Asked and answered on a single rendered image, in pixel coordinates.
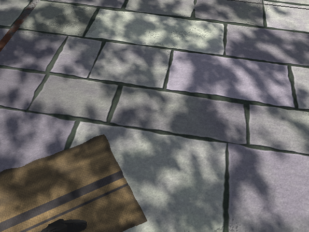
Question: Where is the left robot hand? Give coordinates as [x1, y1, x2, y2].
[39, 218, 87, 232]

